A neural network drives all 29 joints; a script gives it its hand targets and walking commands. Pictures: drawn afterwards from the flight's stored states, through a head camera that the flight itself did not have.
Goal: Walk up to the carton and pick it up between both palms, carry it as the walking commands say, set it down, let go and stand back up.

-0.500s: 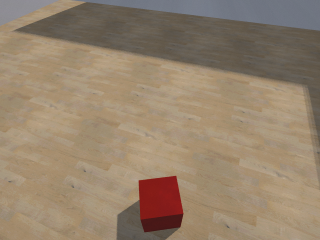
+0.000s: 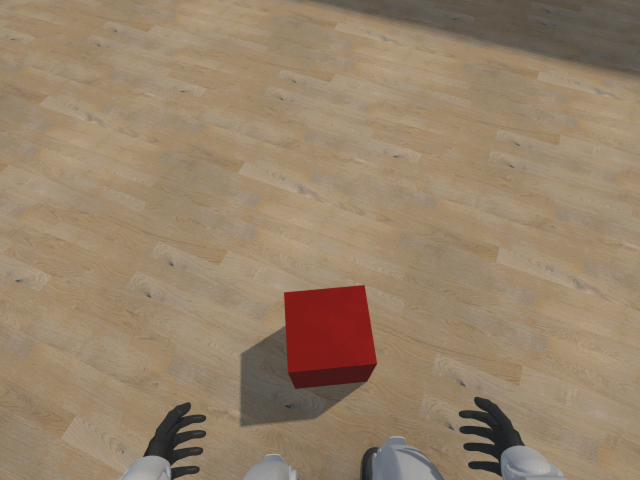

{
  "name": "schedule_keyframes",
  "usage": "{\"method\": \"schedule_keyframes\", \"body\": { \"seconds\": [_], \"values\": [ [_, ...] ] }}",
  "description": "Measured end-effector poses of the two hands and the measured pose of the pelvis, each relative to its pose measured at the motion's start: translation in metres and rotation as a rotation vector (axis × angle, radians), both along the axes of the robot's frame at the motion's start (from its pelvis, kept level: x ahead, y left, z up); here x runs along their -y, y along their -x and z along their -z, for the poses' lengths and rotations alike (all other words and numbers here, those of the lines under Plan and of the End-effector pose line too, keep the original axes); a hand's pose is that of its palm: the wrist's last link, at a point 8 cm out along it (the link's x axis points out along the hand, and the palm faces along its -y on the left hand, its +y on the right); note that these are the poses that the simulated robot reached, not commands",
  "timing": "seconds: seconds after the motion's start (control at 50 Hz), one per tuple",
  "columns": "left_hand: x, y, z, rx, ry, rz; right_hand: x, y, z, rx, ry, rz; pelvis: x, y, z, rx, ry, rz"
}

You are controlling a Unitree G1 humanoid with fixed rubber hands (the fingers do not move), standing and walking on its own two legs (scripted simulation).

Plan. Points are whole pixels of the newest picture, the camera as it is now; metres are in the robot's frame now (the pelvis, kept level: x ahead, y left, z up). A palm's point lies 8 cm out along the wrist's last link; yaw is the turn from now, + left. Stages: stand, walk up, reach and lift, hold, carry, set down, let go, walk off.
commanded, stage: reach and lift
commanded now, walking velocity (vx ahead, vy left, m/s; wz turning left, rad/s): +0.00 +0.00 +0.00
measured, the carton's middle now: (328, 339) +0.44 +0.00 -0.61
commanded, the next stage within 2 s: none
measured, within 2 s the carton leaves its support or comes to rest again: neither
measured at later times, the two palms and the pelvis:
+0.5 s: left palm (189, 385) +0.26 +0.21 -0.14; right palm (480, 378) +0.26 -0.22 -0.15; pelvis -0.06 +0.00 -0.05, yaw +0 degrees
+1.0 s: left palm (209, 302) +0.39 +0.21 -0.17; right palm (441, 286) +0.41 -0.19 -0.18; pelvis -0.07 -0.02 -0.08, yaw +3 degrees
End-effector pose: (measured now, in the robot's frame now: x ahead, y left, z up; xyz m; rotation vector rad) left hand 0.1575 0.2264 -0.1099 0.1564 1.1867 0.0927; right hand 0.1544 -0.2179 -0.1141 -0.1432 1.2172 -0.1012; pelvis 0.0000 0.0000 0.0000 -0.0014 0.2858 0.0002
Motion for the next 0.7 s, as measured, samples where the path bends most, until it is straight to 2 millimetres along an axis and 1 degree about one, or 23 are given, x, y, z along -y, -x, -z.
{"method": "schedule_keyframes", "body": {
  "seconds": [0.12,0.24,0.32,0.48,0.58,0.7],
  "values": [
    [-0.006,-0.017,0.012,0.097,0.002,-0.008,0.000,-0.018,0.011,0.104,0.000,-0.008,-0.006,0.013,0.018,-0.046,0.004,-0.002],
    [0.000,-0.030,0.016,0.141,0.003,-0.006,-0.004,-0.028,0.020,0.145,-0.021,-0.002,-0.010,0.028,0.029,-0.032,0.003,0.002],
    [0.005,-0.045,0.020,0.165,0.002,-0.008,-0.003,-0.042,0.027,0.167,-0.028,-0.002,-0.011,0.039,0.037,-0.029,-0.001,0.002],
    [0.015,-0.094,0.028,0.232,0.012,-0.019,-0.002,-0.095,0.035,0.241,-0.026,-0.007,-0.004,0.056,0.050,-0.075,-0.013,0.000],
    [0.018,-0.120,0.031,0.279,0.018,-0.030,-0.007,-0.127,0.037,0.293,-0.031,-0.010,0.002,0.061,0.054,-0.123,-0.020,-0.004],
    [0.016,-0.154,0.037,0.345,0.020,-0.047,-0.015,-0.168,0.042,0.367,-0.042,-0.011,0.009,0.065,0.061,-0.191,-0.023,-0.012]
  ]
}}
